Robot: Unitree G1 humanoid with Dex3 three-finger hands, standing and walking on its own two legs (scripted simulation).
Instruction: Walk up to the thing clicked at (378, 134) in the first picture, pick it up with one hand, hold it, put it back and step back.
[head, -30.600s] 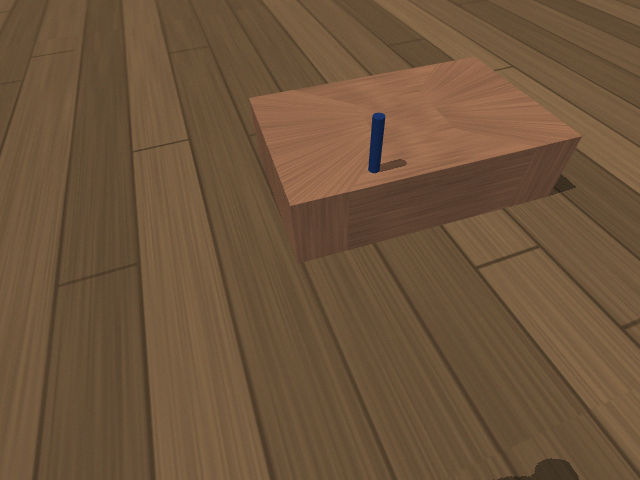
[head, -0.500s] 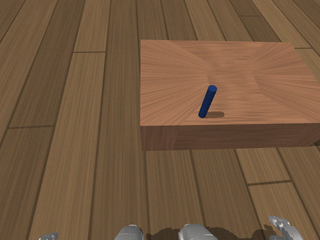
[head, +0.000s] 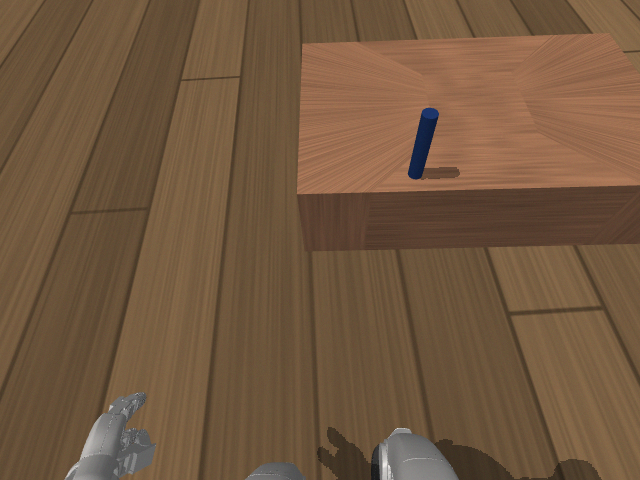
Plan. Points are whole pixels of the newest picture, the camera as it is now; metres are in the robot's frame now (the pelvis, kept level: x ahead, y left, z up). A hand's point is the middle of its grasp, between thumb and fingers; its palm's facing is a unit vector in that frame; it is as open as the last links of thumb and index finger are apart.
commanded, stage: step back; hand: right
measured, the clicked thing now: (422, 146) +0.92 -0.24 -0.31
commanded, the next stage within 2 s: stand in 1.48 s
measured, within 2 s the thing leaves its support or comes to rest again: neither
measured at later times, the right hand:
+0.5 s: hand out of the picture -0.06 -0.30 -0.14, palm faces +0.01 +0.94 -0.35, open 7.4 cm
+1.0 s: hand out of the picture -0.12 -0.30 -0.15, palm faces -0.02 +0.93 -0.37, open 7.4 cm
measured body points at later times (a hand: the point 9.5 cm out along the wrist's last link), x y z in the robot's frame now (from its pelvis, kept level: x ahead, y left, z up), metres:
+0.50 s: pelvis -0.16 -0.03 +0.01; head -0.14 -0.06 +0.46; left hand -0.10 +0.29 -0.09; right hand -0.06 -0.35 -0.11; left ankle -0.14 +0.13 -0.64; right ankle -0.16 -0.15 -0.71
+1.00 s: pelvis -0.17 -0.03 +0.01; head -0.16 -0.05 +0.45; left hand -0.11 +0.29 -0.11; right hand -0.12 -0.35 -0.12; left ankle -0.20 +0.12 -0.70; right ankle -0.13 -0.14 -0.72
